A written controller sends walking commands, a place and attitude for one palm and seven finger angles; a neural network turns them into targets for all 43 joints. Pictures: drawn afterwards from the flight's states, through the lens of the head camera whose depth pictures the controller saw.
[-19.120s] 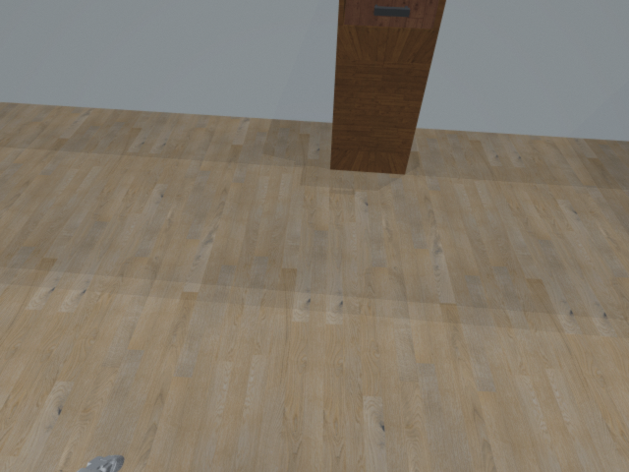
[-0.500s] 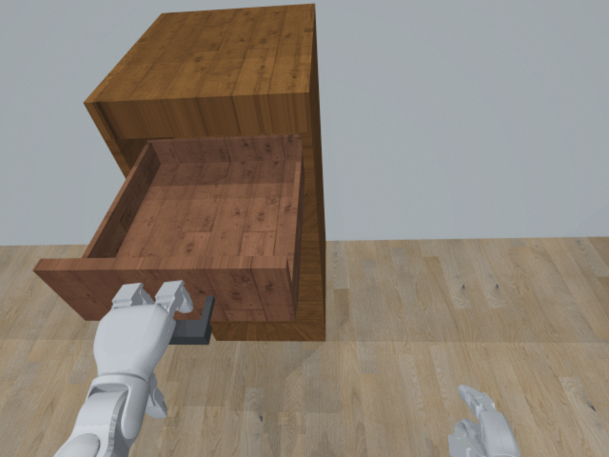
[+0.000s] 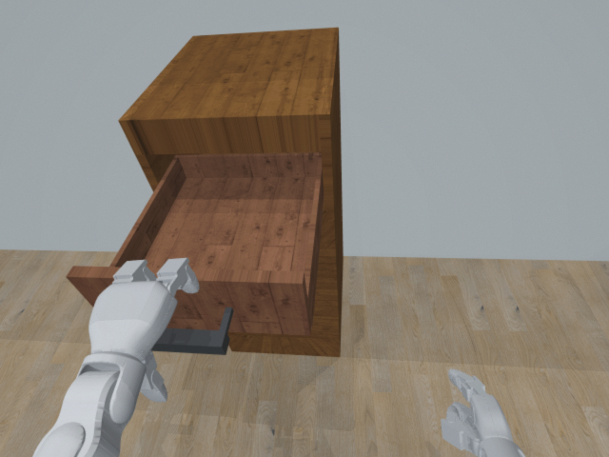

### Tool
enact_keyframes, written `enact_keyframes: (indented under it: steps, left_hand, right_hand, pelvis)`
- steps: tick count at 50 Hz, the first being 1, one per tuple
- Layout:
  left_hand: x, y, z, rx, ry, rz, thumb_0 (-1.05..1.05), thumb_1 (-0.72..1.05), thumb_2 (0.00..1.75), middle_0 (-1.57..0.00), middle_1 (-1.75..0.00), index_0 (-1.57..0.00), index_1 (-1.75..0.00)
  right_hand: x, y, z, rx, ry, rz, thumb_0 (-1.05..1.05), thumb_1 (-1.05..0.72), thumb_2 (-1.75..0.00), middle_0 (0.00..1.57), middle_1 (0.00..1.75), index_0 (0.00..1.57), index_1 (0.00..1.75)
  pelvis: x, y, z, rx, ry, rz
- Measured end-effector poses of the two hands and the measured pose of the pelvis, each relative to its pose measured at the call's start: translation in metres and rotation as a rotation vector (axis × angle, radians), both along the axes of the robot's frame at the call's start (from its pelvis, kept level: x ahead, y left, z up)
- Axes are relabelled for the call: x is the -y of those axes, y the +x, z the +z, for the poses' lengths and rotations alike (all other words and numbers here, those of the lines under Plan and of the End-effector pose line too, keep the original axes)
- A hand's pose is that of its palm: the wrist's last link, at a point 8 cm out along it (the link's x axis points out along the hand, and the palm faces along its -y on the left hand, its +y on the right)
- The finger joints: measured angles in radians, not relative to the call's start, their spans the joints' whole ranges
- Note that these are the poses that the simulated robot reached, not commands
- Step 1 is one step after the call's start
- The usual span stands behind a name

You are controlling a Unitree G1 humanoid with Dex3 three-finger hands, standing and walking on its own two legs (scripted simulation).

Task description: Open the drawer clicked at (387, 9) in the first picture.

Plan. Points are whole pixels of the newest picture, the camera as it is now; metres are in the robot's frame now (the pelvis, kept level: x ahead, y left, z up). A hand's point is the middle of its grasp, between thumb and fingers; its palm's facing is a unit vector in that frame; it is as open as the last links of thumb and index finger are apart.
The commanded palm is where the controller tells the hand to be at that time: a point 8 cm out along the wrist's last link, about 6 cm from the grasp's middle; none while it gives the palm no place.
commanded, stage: lift the hand off the handle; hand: left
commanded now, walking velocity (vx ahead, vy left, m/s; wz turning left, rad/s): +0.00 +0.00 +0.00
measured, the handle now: (187, 326) +0.27 +0.23 +0.01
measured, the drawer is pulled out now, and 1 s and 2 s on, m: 0.30 0.30 0.30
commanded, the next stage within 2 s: draw the hand back to the body in 0.58 s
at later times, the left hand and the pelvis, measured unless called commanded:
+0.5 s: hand (130, 283) +0.24 +0.24 +0.15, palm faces +0.15 -0.06 -0.99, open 13.8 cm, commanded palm +0.20 +0.24 +0.21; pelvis +0.00 +0.00 +0.01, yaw +0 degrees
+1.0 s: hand (121, 301) +0.22 +0.24 +0.15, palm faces +0.14 -0.07 -0.99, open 13.8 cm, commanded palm +0.18 +0.24 +0.21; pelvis -0.01 +0.00 +0.01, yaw +0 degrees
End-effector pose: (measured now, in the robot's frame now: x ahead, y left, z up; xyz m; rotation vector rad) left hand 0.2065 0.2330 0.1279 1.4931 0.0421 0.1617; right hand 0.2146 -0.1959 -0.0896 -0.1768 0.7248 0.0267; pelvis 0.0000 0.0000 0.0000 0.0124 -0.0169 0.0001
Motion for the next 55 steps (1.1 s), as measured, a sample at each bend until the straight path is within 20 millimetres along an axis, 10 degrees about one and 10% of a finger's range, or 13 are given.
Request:
enact_keyframes:
  steps: [27, 55]
  left_hand:
    - [-0.01, 0.008, 0.081, 0.084, 0.018, -0.021, 0.0, -0.49, 0.3, -0.32, -1.2, -0.32, -1.2]
    - [-0.011, -0.02, 0.072, 0.051, 0.013, -0.021, 0.0, -0.49, 0.3, -0.32, -1.2, -0.32, -1.2]
  right_hand:
    - [-0.002, 0.002, 0.007, -0.014, 0.021, 0.041, 0.01, -0.91, -0.9, 0.19, 0.3, 0.2, 0.29]
    - [-0.009, -0.008, 0.008, -0.005, 0.036, 0.06, 0.01, -0.91, -0.9, 0.2, 0.3, 0.2, 0.29]
  pelvis:
    - [-0.004, 0.0, 0.008, 0.043, -0.005, 0.004]
    - [-0.004, -0.011, 0.008, 0.054, -0.004, 0.004]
